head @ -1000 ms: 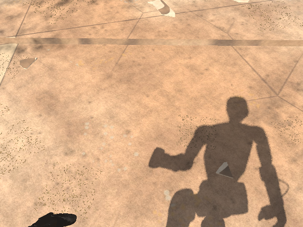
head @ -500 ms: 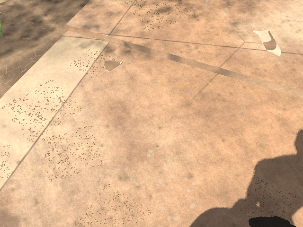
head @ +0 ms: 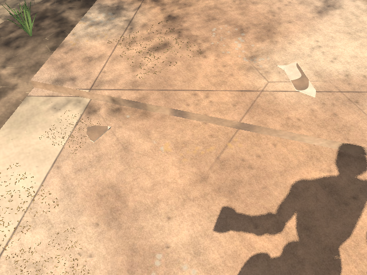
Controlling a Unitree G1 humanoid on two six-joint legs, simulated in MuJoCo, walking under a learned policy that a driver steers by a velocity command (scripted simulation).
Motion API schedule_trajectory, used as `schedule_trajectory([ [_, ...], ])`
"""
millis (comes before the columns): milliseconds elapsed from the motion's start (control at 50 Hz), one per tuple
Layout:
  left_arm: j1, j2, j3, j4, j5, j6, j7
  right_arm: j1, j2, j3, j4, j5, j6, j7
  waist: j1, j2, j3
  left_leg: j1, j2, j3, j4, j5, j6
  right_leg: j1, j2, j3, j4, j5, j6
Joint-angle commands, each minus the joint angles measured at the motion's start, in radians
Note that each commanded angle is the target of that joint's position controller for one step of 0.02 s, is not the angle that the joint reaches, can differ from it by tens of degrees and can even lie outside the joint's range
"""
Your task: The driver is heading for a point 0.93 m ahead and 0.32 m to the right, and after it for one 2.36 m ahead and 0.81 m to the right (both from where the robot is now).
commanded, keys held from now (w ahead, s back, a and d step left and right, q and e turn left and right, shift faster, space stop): w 0.46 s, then w+e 0.54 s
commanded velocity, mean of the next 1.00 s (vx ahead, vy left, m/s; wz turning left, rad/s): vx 0.50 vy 0.00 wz -0.19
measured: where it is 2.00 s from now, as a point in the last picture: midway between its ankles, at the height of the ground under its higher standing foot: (235, 150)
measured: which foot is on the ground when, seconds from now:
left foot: down 0.00-0.00, up 0.02-0.54, down 0.56-1.00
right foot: down 0.00-0.56, up 0.58-1.00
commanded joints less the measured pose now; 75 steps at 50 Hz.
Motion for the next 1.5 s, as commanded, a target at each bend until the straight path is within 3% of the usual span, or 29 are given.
schedule_trajectory([
  [20,0.462,0.229,0.074,0.081,0.032,-0.026,0.034,-0.003,-0.114,-0.013,-0.071,0.021,-0.010,-0.001,0.217,-0.064,-0.255,-0.361,0.150,0.015,0.672,0.687,0.057,0.633,-0.185,0.256,-0.078,-0.115,-0.119],
  [40,0.481,0.305,0.092,0.090,0.027,-0.021,0.026,0.100,-0.048,-0.007,-0.070,0.037,-0.010,0.007,0.160,-0.260,-0.345,-0.661,-0.047,-0.007,0.986,-0.106,0.029,0.803,-0.419,0.734,-0.209,-0.110,-0.242],
  [60,0.385,0.247,0.082,0.081,-0.012,-0.013,0.018,0.016,-0.129,-0.028,-0.071,0.010,-0.005,0.003,0.138,-0.101,-0.250,-0.738,0.015,-0.139,1.054,-0.067,0.049,0.703,-0.365,0.718,-0.250,-0.177,-0.214],
  [80,0.282,0.181,0.065,0.065,-0.020,-0.013,0.016,-0.051,-0.125,-0.029,-0.092,0.010,-0.010,0.008,0.103,-0.049,-0.110,-0.758,0.066,-0.125,1.022,0.029,0.052,0.552,-0.338,0.555,-0.272,-0.168,-0.187],
  [140,0.222,0.079,0.033,0.088,-0.017,-0.031,0.017,-0.073,-0.077,-0.021,-0.088,-0.011,0.011,0.022,0.036,-0.050,-0.021,-0.647,0.139,-0.098,0.880,0.130,0.030,0.334,-0.217,0.314,-0.354,0.019,-0.111],
  [220,0.305,0.116,0.041,0.138,-0.024,-0.055,0.018,-0.148,-0.052,-0.017,-0.110,-0.016,0.036,0.039,0.029,-0.041,0.001,-0.699,0.163,-0.056,0.792,0.205,-0.009,0.320,-0.194,0.223,-0.410,0.110,-0.126],
  [320,0.378,0.106,0.034,0.173,-0.025,-0.053,0.018,-0.358,-0.043,-0.007,-0.176,-0.007,0.036,0.043,0.075,-0.041,0.048,-0.778,0.172,-0.009,0.532,0.367,-0.043,0.373,-0.152,0.147,-0.434,0.179,-0.106],
  [460,0.457,0.122,0.034,0.221,-0.011,-0.045,0.034,-0.502,-0.054,-0.003,-0.231,-0.002,0.024,0.038,0.109,-0.057,0.063,-0.743,0.124,0.019,0.315,0.358,-0.001,0.546,-0.205,0.129,-0.363,0.354,-0.099],
  [500,0.436,0.132,0.037,0.225,-0.008,-0.040,0.039,-0.464,-0.068,-0.011,-0.229,-0.003,0.013,0.033,0.079,-0.057,0.049,-0.656,0.096,0.019,0.270,0.282,0.025,0.564,-0.215,0.142,-0.278,0.510,-0.086],
  [540,0.393,0.141,0.037,0.219,-0.011,-0.035,0.037,-0.219,-0.103,-0.032,-0.151,-0.011,-0.006,0.017,-0.030,-0.025,-0.076,-0.342,0.047,0.034,0.167,0.287,0.062,0.506,-0.163,0.113,-0.007,0.642,-0.055],
  [560,0.384,0.113,0.027,0.192,-0.022,-0.039,0.033,-0.038,-0.172,-0.054,-0.111,-0.035,-0.018,0.002,-0.091,0.046,-0.201,-0.069,0.203,-0.125,0.154,0.232,0.105,0.321,-0.110,0.084,0.252,0.399,-0.035],
  [580,0.511,-0.009,0.001,0.170,-0.064,-0.036,0.027,0.035,-0.283,-0.083,-0.105,-0.049,-0.013,0.000,-0.048,0.278,-0.347,0.228,0.513,-0.576,0.075,0.143,0.227,-0.043,0.063,0.005,0.621,-0.274,0.014],
  [600,0.462,0.113,0.034,0.191,-0.036,-0.026,0.038,-0.029,-0.225,-0.075,-0.118,-0.014,0.002,0.006,-0.043,0.138,-0.312,0.127,0.503,-0.656,0.000,0.068,0.219,-0.117,0.044,0.122,0.727,-0.384,-0.002],
  [640,0.346,0.093,0.039,0.163,-0.030,-0.025,0.028,-0.199,-0.103,-0.041,-0.143,-0.006,-0.004,0.011,0.018,0.061,-0.080,-0.137,0.417,-0.378,-0.068,0.135,0.159,-0.117,-0.044,0.141,0.682,-0.230,-0.008],
  [680,0.344,0.068,0.042,0.166,-0.007,-0.001,0.015,-0.217,-0.057,-0.028,-0.126,0.000,-0.018,0.002,0.062,0.092,-0.019,-0.261,0.344,-0.207,-0.108,0.250,0.098,-0.055,-0.076,0.134,0.622,-0.180,0.005],
  [780,0.252,0.033,0.044,0.125,-0.002,0.041,-0.009,-0.139,-0.080,-0.034,-0.093,0.011,-0.050,-0.003,0.082,0.077,0.006,-0.262,0.328,-0.037,-0.148,0.399,0.091,-0.144,-0.095,0.105,0.577,-0.057,0.033],
  [900,0.036,0.020,0.028,0.042,-0.003,0.038,-0.029,-0.078,-0.084,-0.032,-0.068,0.006,-0.048,-0.009,0.047,0.074,0.058,-0.219,0.297,0.114,-0.150,0.514,0.080,-0.175,-0.078,0.032,0.276,0.116,0.044],
  [980,-0.062,0.028,0.021,-0.006,0.004,0.035,-0.038,-0.009,-0.106,-0.038,-0.042,0.003,-0.036,-0.018,0.020,0.077,0.070,-0.096,0.334,0.171,-0.104,0.647,0.076,-0.157,-0.052,-0.034,0.144,0.074,0.003],
  [1040,-0.032,0.049,0.031,-0.009,0.007,0.034,-0.035,-0.016,-0.133,-0.046,-0.040,-0.002,-0.017,-0.026,0.051,0.104,0.035,-0.022,0.346,0.220,0.037,1.005,0.063,-0.063,0.016,-0.083,0.102,-0.056,-0.052],
  [1080,0.105,0.079,0.049,0.026,0.007,0.030,-0.025,-0.030,-0.166,-0.056,-0.046,-0.003,0.002,-0.025,0.108,0.118,-0.047,-0.010,0.348,0.234,0.277,1.187,0.061,0.088,0.088,-0.104,0.072,-0.157,-0.099],
  [1100,0.238,0.103,0.066,0.066,0.012,0.020,-0.014,-0.042,-0.175,-0.058,-0.057,0.002,0.012,-0.020,0.168,0.089,-0.122,-0.086,0.338,0.246,0.491,1.093,0.042,0.268,0.116,-0.086,-0.010,-0.129,-0.129],
  [1120,0.379,0.192,0.097,0.099,0.026,0.014,0.001,-0.053,-0.152,-0.052,-0.088,0.004,0.011,-0.016,0.227,-0.006,-0.216,-0.306,0.306,0.246,0.796,0.760,0.007,0.512,-0.034,0.138,-0.073,-0.220,-0.186],
  [1140,0.322,0.300,0.123,0.071,0.007,0.026,0.008,-0.060,-0.064,-0.041,-0.171,0.016,-0.002,0.005,0.148,-0.261,-0.269,-0.775,0.052,0.166,1.182,-0.112,-0.062,0.777,-0.306,0.726,-0.202,-0.217,-0.343],
  [1160,0.342,0.296,0.119,0.067,-0.011,0.040,0.012,-0.180,-0.137,-0.049,-0.202,0.007,-0.017,0.012,0.183,-0.063,-0.252,-0.888,0.076,-0.050,1.209,-0.070,-0.052,0.751,-0.318,0.758,-0.272,-0.133,-0.340],
  [1200,0.248,0.192,0.093,0.075,-0.020,0.031,0.023,-0.193,-0.108,-0.039,-0.199,0.020,-0.038,0.012,0.100,0.053,-0.053,-0.855,0.169,-0.070,1.038,0.087,-0.042,0.510,-0.259,0.515,-0.287,0.082,-0.263],
  [1240,0.187,0.144,0.075,0.065,-0.029,0.011,0.031,-0.165,-0.101,-0.039,-0.191,-0.018,-0.006,0.010,0.039,0.051,-0.039,-0.734,0.194,-0.079,0.924,0.103,-0.063,0.385,-0.166,0.387,-0.300,0.230,-0.215],
  [1280,0.213,0.154,0.073,0.069,-0.036,-0.010,0.027,-0.161,-0.088,-0.037,-0.199,-0.029,0.026,0.018,0.025,0.030,-0.050,-0.704,0.187,-0.066,0.863,0.104,-0.086,0.347,-0.132,0.348,-0.307,0.311,-0.213],
  [1340,0.272,0.189,0.080,0.076,-0.033,-0.019,0.024,-0.263,-0.082,-0.032,-0.242,-0.026,0.042,0.023,0.050,0.002,-0.023,-0.760,0.184,-0.045,0.742,0.200,-0.111,0.329,-0.102,0.336,-0.331,0.284,-0.192],
  [1500,0.416,0.192,0.078,0.083,-0.020,-0.009,0.032,-0.521,-0.090,-0.013,-0.344,-0.010,0.033,0.031,0.150,-0.050,-0.007,-0.845,0.124,-0.047,0.462,0.358,-0.106,0.489,-0.096,0.395,-0.265,0.342,-0.147],
])
Keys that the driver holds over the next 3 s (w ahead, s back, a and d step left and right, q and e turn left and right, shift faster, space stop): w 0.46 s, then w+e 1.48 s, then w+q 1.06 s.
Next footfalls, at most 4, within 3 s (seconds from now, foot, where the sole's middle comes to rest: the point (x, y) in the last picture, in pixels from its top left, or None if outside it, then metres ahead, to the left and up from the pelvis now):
0.56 left None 0.46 0.10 -0.76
1.10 right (216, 212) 0.70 -0.13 -0.76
1.62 left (208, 140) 1.05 -0.13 -0.76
2.16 right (299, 124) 1.08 -0.54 -0.71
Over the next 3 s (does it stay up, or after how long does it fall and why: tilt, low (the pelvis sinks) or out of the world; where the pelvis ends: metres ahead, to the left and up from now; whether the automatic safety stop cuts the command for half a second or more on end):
stays up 1.37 -0.59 0.07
